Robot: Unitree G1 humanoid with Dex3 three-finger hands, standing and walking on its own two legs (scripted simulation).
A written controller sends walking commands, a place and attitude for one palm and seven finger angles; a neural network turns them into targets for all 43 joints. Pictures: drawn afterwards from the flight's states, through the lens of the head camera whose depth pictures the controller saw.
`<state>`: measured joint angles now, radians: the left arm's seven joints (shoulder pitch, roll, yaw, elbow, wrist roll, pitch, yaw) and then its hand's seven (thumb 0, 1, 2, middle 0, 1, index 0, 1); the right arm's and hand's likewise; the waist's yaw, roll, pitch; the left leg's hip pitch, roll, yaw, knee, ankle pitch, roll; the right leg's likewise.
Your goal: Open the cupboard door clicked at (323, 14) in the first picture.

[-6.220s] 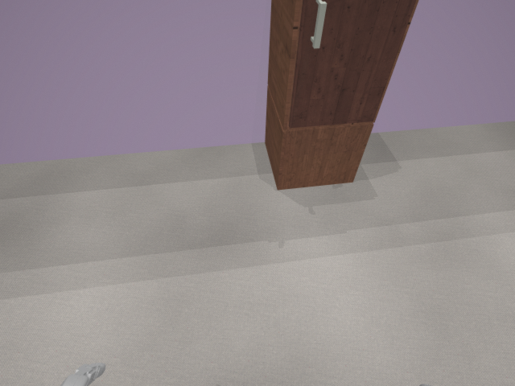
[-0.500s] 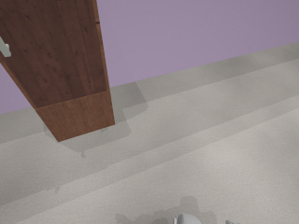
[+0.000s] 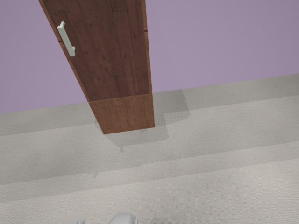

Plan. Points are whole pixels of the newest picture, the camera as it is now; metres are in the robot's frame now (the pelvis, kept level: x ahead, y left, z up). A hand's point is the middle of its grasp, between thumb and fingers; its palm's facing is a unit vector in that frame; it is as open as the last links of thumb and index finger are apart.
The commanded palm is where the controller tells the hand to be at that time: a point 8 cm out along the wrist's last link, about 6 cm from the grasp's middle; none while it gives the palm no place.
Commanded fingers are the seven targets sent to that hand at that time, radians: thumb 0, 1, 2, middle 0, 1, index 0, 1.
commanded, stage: turn to face it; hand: left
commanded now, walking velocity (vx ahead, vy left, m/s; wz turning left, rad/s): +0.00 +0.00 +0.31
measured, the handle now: (67, 39) +0.83 +0.38 +0.08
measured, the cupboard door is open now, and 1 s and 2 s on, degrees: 0 0 0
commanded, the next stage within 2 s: take the last steps up to it in 0.14 s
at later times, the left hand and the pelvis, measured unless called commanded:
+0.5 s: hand out of the picture +0.00 +0.28 -0.17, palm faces +0.18 -0.96 -0.20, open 7.4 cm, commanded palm none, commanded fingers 0.00 0.90 0.90 -0.20 -0.30 -0.20 -0.30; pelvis +0.00 +0.07 +0.01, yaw +8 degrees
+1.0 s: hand out of the picture +0.11 +0.22 -0.16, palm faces +0.24 -0.94 -0.24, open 7.2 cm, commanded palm none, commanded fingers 0.00 0.90 0.90 -0.20 -0.30 -0.20 -0.30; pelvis +0.12 +0.04 +0.00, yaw +11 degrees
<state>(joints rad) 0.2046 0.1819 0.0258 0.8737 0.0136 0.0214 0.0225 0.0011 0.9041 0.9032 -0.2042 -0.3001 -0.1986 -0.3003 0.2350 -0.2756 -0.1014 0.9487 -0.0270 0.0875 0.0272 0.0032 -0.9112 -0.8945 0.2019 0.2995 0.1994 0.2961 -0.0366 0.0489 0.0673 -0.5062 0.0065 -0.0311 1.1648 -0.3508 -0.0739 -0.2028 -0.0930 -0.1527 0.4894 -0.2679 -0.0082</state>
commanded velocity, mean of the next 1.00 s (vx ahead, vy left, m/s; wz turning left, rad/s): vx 0.23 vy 0.02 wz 0.12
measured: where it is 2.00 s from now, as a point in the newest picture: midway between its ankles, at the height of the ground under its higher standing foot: (135, 205)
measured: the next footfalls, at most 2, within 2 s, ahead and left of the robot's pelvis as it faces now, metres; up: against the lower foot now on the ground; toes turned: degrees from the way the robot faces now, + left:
left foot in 0.22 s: +0.01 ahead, +0.15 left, +0.00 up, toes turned +9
right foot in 0.80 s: +0.17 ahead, -0.05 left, +0.00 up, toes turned +2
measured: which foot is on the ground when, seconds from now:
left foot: up 0.00-0.20, down 0.22-0.80, up 0.82-1.00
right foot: down 0.00-0.22, up 0.24-0.78, down 0.80-1.00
